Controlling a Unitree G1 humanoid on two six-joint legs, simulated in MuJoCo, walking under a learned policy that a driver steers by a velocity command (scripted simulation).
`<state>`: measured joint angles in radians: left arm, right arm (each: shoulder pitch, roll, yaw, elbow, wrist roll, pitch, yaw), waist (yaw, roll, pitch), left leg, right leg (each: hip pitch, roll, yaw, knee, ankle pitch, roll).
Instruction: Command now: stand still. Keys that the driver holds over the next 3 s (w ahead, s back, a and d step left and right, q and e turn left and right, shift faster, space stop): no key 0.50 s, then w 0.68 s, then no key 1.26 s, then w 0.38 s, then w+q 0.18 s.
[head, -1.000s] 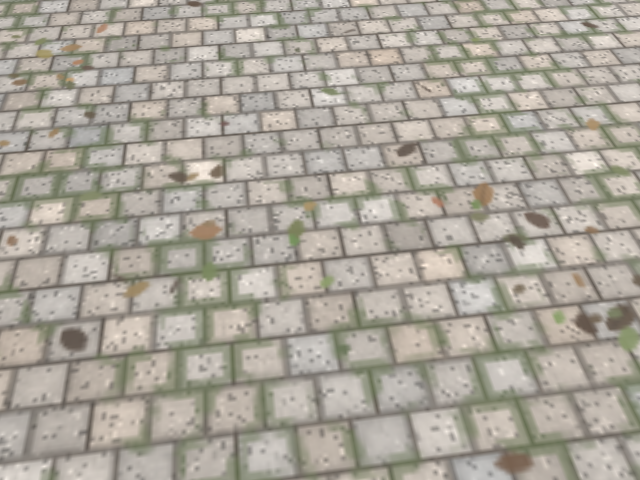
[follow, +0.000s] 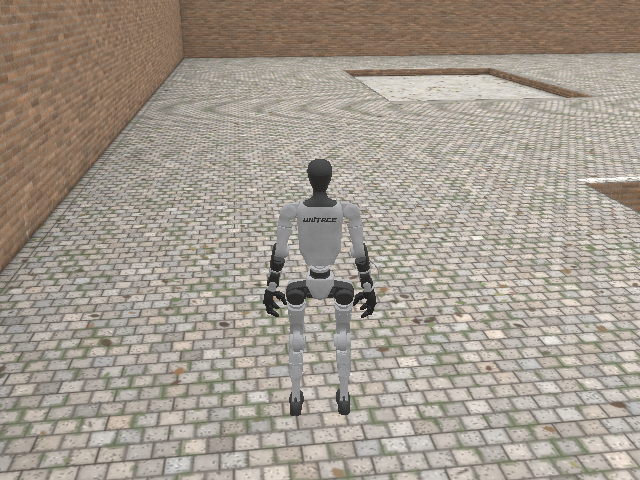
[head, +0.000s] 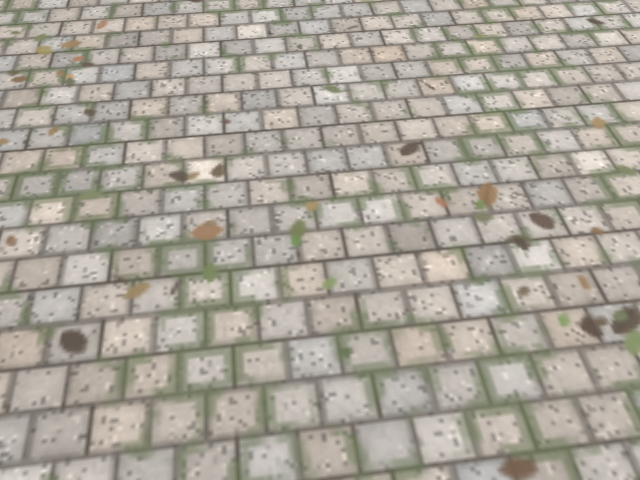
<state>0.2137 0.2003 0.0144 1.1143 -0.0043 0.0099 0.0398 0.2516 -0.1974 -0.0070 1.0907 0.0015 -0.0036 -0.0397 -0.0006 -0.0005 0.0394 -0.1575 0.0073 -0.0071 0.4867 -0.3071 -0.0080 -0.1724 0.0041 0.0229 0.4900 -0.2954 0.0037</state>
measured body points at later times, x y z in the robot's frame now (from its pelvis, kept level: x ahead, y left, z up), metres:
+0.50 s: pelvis -0.02 +0.00 +0.00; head -0.01 +0.00 +0.45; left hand -0.02 +0.24 -0.16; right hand -0.03 -0.23 -0.16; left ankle -0.03 +0.12 -0.74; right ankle -0.02 -0.12 -0.74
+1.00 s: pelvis +0.10 -0.02 +0.00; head +0.11 -0.03 +0.45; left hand +0.00 +0.20 -0.14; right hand +0.21 -0.28 -0.13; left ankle +0.13 +0.11 -0.65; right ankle -0.01 -0.12 -0.74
